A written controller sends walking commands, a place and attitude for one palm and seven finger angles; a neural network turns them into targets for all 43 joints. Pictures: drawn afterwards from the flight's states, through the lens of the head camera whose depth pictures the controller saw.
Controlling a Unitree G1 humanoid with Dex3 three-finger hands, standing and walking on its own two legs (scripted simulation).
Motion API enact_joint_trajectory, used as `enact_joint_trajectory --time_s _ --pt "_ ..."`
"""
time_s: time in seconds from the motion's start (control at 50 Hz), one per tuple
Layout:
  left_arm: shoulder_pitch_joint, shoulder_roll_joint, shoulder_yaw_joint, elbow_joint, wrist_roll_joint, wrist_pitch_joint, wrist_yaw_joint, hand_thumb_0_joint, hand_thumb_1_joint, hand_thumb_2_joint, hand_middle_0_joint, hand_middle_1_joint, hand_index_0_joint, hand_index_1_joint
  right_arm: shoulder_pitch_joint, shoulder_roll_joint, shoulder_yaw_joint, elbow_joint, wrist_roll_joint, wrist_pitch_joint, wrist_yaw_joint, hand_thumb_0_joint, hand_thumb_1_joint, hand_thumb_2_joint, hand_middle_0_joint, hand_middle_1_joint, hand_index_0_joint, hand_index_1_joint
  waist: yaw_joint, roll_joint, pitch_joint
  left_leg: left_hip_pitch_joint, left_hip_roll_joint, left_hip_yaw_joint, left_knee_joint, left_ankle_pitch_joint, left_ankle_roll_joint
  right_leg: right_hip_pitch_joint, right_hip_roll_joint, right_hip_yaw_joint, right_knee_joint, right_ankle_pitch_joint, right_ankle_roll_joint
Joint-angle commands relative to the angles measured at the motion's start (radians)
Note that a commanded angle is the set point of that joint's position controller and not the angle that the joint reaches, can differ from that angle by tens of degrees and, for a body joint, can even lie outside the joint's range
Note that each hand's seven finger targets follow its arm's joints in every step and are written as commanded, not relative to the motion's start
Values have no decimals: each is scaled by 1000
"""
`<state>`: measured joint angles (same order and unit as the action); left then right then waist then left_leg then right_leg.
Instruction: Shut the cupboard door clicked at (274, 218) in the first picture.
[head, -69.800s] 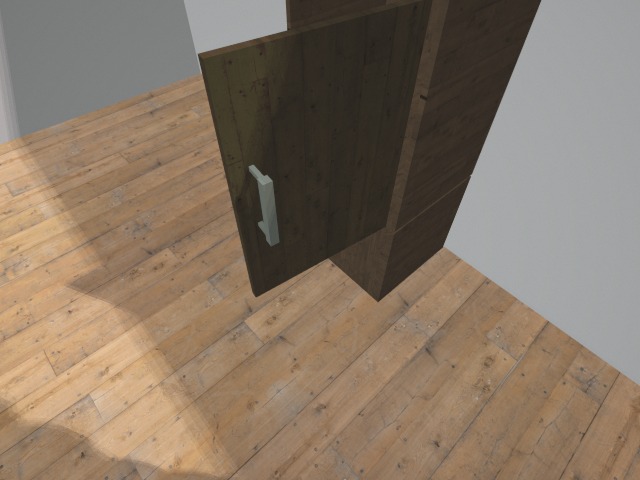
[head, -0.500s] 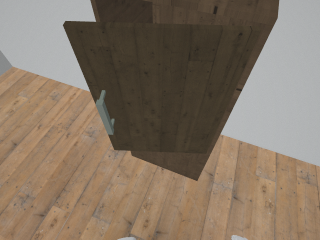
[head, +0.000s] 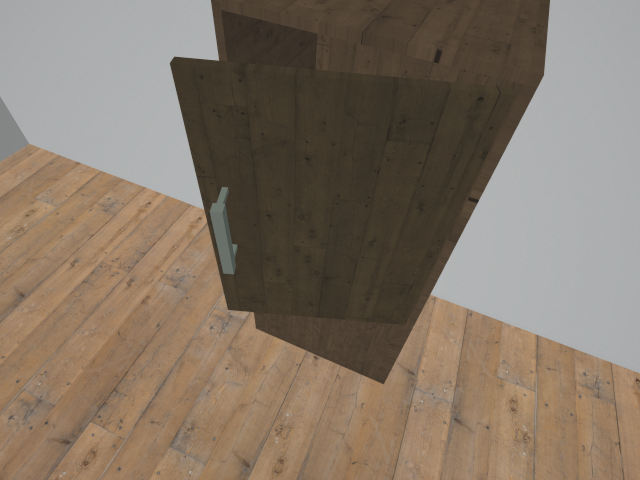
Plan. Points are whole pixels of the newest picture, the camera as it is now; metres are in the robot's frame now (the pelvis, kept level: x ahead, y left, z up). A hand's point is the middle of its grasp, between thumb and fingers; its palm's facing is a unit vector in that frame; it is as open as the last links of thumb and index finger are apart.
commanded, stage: come to a stop and stand still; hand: left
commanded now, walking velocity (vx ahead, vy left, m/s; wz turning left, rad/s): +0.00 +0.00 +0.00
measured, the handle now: (226, 232) +0.49 +0.20 -0.03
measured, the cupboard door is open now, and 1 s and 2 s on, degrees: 20 20 20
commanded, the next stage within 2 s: look again from close up in 0.34 s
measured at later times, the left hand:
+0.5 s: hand out of the picture +0.00 +0.18 -0.18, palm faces -0.01 -0.99 -0.16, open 7.4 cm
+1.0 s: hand out of the picture +0.05 +0.18 -0.17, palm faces -0.03 -0.97 -0.26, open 7.4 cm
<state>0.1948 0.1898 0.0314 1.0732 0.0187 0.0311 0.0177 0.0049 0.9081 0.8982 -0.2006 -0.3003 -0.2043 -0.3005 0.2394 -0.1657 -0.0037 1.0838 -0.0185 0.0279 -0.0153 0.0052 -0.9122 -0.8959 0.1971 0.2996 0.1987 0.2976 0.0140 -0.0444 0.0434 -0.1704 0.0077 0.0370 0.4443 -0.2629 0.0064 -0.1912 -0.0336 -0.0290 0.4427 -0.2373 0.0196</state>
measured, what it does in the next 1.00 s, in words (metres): stands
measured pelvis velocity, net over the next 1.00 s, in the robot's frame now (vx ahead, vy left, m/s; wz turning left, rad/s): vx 0.01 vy -0.01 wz -0.02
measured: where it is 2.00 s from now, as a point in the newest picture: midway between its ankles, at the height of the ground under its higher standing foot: outside the picture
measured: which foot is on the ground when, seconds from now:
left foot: down 0.00-1.00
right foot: down 0.00-1.00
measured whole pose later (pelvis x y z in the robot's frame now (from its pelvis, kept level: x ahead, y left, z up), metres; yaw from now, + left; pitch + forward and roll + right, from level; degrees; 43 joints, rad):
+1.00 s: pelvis +0.01 -0.01 +0.00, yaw -1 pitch -1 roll +1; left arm 0.22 0.18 -0.01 1.09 0.02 -0.02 0.02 0.00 0.90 0.90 -0.20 -0.30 -0.20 -0.30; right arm 0.24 -0.20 0.01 1.08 -0.02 -0.02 -0.02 0.01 -0.92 -0.90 0.20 0.30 0.20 0.30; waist -0.01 0.03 0.04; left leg -0.15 0.01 0.06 0.44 -0.28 -0.01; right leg -0.21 -0.03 -0.01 0.51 -0.29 0.00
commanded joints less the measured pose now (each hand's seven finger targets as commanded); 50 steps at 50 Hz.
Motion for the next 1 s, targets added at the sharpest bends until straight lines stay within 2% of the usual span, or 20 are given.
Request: enact_joint_trajectory --time_s 0.0,0.1,0.18,0.22,0.38,0.4,0.42,0.44,0.46,0.48,0.5,0.56,0.58,0.64,0.7,0.76,0.78,0.86,0.9,0.98 --pt "52 81 7 -9 -4 -16 5 0 900 900 -200 -300 -200 -300 17 -127 -22 -44 5 -32 -13 0 -900 -900 200 300 200 300 13 110 2 -81 112 -115 -189 17 18 67 -54 54 -76 67 -30" --pt "75 63 -2 20 -3 -25 7 0 900 900 -200 -300 -200 -300 57 -110 -20 -23 7 -40 -17 0 -900 -900 200 300 200 300 -1 56 5 -36 105 -101 -185 76 15 49 -61 61 -95 102 -28" --pt "97 59 -6 35 -3 -28 9 0 900 900 -200 -300 -200 -300 76 -102 -17 -10 11 -43 -20 0 -900 -900 200 300 200 300 -4 43 23 -21 102 -90 -181 106 16 39 -63 66 -102 111 -27" --pt "105 54 -8 42 -5 -31 10 0 900 900 -200 -300 -200 -300 85 -97 -16 -4 10 -47 -21 0 -900 -900 200 300 200 300 -7 47 3 -1 99 -84 -170 150 15 46 -67 70 -101 134 -26" --pt "135 40 -11 58 -6 -33 15 0 900 900 -200 -300 -200 -300 109 -79 -13 15 13 -50 -26 0 -900 -900 200 300 200 300 -9 40 20 14 97 -75 -159 187 17 43 -66 70 -104 148 -28" --pt "138 37 -11 59 -6 -34 15 0 900 900 -200 -300 -200 -300 108 -76 -12 17 12 -51 -26 0 -900 -900 200 300 200 300 -9 55 12 19 97 -72 -158 202 17 46 -69 69 -101 161 -28" --pt "172 63 -34 70 8 -66 59 0 900 900 -200 -300 -200 -300 36 -125 -7 -46 23 -72 -11 0 -900 -900 200 300 200 300 2 156 19 -33 122 -44 18 439 -5 9 -101 74 -43 304 -30" --pt "172 94 -23 31 -1 -66 50 0 900 900 -200 -300 -200 -300 88 -81 -6 -65 6 -71 -8 0 -900 -900 200 300 200 300 -14 192 -32 -43 81 -64 -19 246 -6 36 -94 72 -4 127 -51" --pt "163 85 -30 26 -1 -61 40 0 900 900 -200 -300 -200 -300 103 -89 -5 -69 4 -74 -9 0 -900 -900 200 300 200 300 -12 189 -26 -66 98 -87 -45 179 6 2 -71 56 19 16 -55" --pt "150 72 -31 16 2 -63 32 0 900 900 -200 -300 -200 -300 108 -82 -4 -79 0 -78 -8 0 -900 -900 200 300 200 300 -6 211 -34 -77 104 -100 -49 220 16 8 -57 42 40 25 -54" --pt "157 65 -30 14 0 -62 29 0 900 900 -200 -300 -200 -300 115 -89 -5 -90 1 -78 -12 0 -900 -900 200 300 200 300 -8 178 -56 -56 110 -109 -48 243 27 7 -47 36 46 22 -53" --pt "145 49 -35 12 -3 -60 26 0 900 900 -200 -300 -200 -300 120 -98 -8 -97 6 -75 -17 0 -900 -900 200 300 200 300 -16 63 -22 -35 104 -99 -35 249 39 -24 -53 50 32 65 -51" --pt "130 54 -34 8 -3 -60 24 0 900 900 -200 -300 -200 -300 120 -94 -7 -95 5 -73 -17 0 -900 -900 200 300 200 300 -18 55 8 -51 100 -97 -42 241 40 -31 -53 53 33 73 -52" --pt "123 65 -31 1 -5 -58 23 0 900 900 -200 -300 -200 -300 108 -103 -7 -87 6 -70 -15 0 -900 -900 200 300 200 300 -17 19 32 -50 91 -89 -64 171 36 -44 -58 71 18 78 -50" --pt "115 83 -25 -4 -5 -60 21 0 900 900 -200 -300 -200 -300 96 -110 -7 -78 4 -72 -14 0 -900 -900 200 300 200 300 -13 36 28 -39 85 -77 -73 170 35 -36 -63 79 13 109 -51" --pt "103 99 -23 -6 -5 -60 21 0 900 900 -200 -300 -200 -300 85 -119 -9 -70 5 -70 -13 0 -900 -900 200 300 200 300 -14 5 18 -22 85 -69 -75 160 32 -32 -68 88 2 131 -51" --pt "97 108 -20 -8 -5 -61 20 0 900 900 -200 -300 -200 -300 83 -117 -9 -66 5 -71 -13 0 -900 -900 200 300 200 300 -13 28 15 -24 84 -65 -77 170 32 -22 -70 84 3 145 -54" --pt "81 124 -18 -13 -6 -62 18 0 900 900 -200 -300 -200 -300 66 -130 -9 -56 4 -67 -12 0 -900 -900 200 300 200 300 -14 0 3 -7 83 -56 -77 154 25 -20 -76 96 -11 162 -57" --pt "75 134 -15 -19 -5 -63 18 0 900 900 -200 -300 -200 -300 56 -131 -11 -51 4 -68 -12 0 -900 -900 200 300 200 300 -10 24 1 -8 82 -52 -76 161 23 -12 -79 96 -17 176 -59" --pt "62 144 -11 -21 -5 -65 16 0 900 900 -200 -300 -200 -300 46 -132 -12 -42 4 -67 -13 0 -900 -900 200 300 200 300 -11 23 -23 12 87 -49 -74 175 20 6 -79 101 -24 211 -63"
